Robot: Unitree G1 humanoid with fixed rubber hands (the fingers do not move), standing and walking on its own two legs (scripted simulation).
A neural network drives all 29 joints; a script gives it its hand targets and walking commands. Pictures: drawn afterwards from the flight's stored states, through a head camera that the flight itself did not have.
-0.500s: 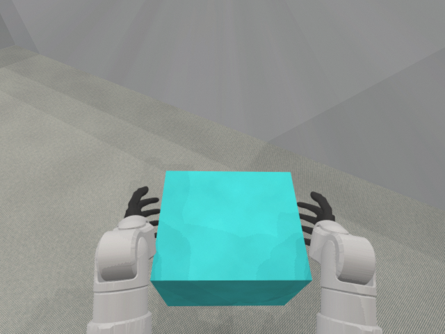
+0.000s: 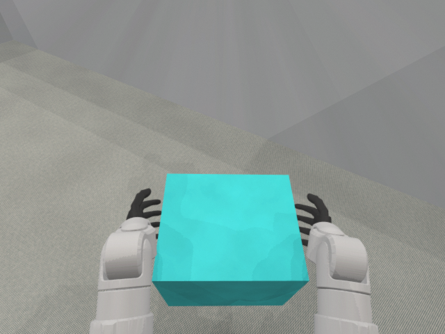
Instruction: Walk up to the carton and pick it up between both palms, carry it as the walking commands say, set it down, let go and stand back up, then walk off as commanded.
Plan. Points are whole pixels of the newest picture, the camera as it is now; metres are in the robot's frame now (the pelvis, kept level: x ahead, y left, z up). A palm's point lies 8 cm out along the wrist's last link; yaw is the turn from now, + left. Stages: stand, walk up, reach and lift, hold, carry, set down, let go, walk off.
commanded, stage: carry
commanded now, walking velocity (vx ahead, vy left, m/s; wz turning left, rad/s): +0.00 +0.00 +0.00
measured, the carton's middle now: (227, 242) +0.31 +0.00 -0.02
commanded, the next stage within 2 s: hold in 0.10 s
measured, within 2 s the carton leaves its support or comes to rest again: neither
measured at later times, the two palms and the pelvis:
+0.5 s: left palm (136, 236) +0.28 +0.16 +0.04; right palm (311, 236) +0.29 -0.16 +0.04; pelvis +0.00 +0.00 +0.00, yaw -2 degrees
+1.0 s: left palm (145, 233) +0.34 +0.17 -0.04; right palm (293, 241) +0.33 -0.15 -0.05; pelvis +0.03 +0.00 +0.00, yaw -2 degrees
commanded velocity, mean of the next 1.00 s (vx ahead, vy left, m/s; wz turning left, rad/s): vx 0.00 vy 0.00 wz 0.00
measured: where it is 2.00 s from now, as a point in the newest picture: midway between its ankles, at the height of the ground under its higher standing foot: outside the picture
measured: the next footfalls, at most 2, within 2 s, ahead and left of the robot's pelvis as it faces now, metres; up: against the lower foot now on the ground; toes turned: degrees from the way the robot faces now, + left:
none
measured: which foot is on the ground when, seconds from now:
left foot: down 0.00-1.00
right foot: down 0.00-1.00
